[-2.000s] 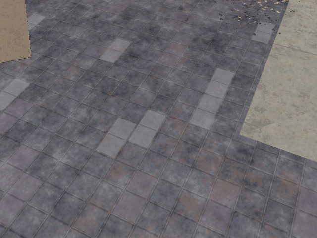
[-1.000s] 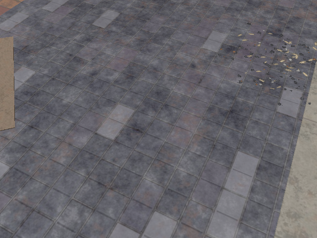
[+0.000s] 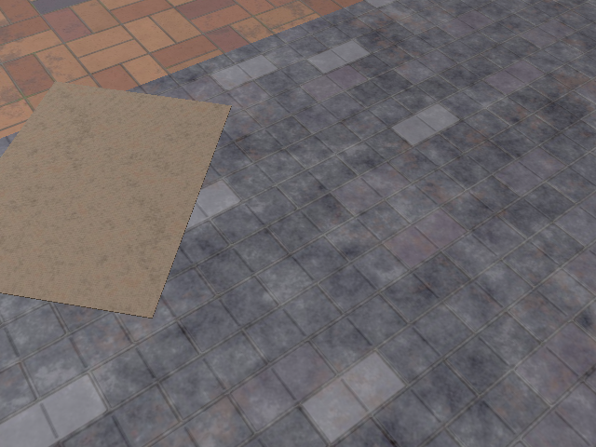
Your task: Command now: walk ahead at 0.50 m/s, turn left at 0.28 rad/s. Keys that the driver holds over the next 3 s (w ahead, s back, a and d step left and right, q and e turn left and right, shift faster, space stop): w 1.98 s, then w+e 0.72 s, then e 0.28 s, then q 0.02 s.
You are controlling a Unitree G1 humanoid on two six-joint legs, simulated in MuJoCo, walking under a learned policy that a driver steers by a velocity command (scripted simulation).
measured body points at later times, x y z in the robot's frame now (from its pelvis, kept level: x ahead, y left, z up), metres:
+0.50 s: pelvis +0.28 -0.06 +0.00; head +0.30 -0.07 +0.45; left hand +0.29 +0.21 -0.13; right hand +0.38 -0.31 -0.14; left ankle +0.31 +0.09 -0.67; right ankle +0.29 -0.12 -0.74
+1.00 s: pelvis +0.55 +0.02 +0.00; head +0.57 +0.03 +0.45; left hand +0.60 +0.28 -0.14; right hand +0.60 -0.25 -0.13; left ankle +0.56 +0.08 -0.74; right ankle +0.54 -0.13 -0.66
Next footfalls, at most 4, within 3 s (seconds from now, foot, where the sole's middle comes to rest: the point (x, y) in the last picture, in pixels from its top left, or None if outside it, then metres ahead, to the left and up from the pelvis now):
0.26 right None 0.33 -0.13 -0.78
0.78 left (253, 392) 0.60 0.08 -0.78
1.36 right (322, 279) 0.91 -0.09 -0.78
1.92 left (250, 197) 1.20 0.10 -0.78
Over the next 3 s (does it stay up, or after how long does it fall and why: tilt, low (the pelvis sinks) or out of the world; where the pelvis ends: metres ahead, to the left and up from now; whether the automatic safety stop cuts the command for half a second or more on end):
stays up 1.59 -0.06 -0.02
